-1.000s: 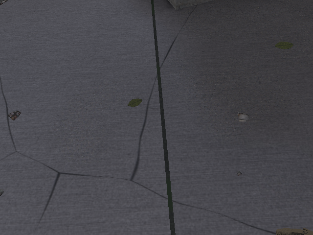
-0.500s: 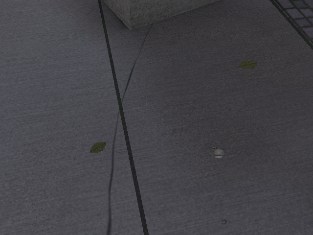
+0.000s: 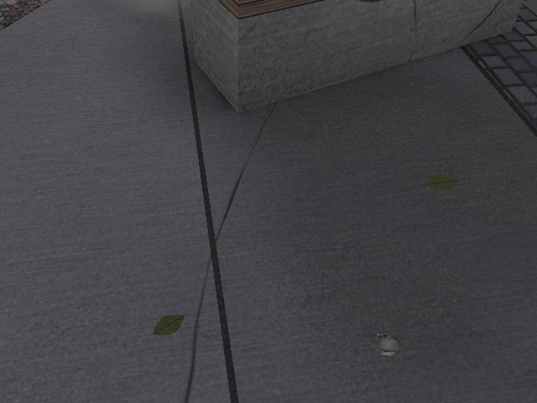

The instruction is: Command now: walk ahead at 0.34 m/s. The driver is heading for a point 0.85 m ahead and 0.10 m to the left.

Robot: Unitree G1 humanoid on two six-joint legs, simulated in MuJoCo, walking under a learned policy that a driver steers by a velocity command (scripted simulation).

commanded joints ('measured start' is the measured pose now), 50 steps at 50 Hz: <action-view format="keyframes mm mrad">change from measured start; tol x32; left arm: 1 -135 69 23 -85 6 -48 -10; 14 274 255 66 52 11 -38 -14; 50 -70 93 0 -61 35 -66 0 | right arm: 1 26 -142 -35 -29 27 -46 0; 32 -366 -57 -14 -215 30 -41 86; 39 94 -244 -93 -172 36 -29 67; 50 -74 -161 -57 -193 15 -56 30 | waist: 1 -13 145 116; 14 184 -248 -155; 32 100 -25 140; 39 -72 181 -338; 50 26 48 55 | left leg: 1 220 246 -344 -347 -129 169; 10 21 191 -153 -261 52 137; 15 -630 27 -66 732 -191 16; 27 -435 55 -5 204 398 13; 36 -46 -112 126 66 192 149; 39 661 285 -827 -200 -120 410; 50 -26 75 -182 -343 341 245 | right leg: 1 -345 -75 50 42 45 -13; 11 331 -20 -44 -352 189 -31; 13 774 -350 461 -478 14 -200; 29 379 -264 -55 -725 411 -136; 36 509 -267 -171 -176 1082 -48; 37 271 -227 -175 127 834 -11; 38 -181 -7 -98 501 -114 53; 39 -295 4 109 609 -209 32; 50 -151 -153 60 -22 365 75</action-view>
